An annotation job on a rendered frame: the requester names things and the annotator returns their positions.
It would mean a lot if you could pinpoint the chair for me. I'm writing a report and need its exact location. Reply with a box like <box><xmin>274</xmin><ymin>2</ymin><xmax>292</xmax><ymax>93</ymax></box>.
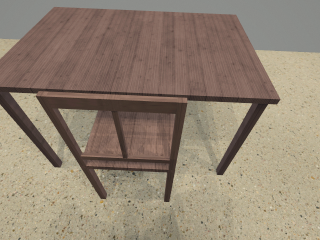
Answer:
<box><xmin>36</xmin><ymin>91</ymin><xmax>188</xmax><ymax>202</ymax></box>

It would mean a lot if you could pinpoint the table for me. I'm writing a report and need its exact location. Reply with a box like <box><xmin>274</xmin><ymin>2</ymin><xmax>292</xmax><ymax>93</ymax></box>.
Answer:
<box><xmin>0</xmin><ymin>7</ymin><xmax>281</xmax><ymax>175</ymax></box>

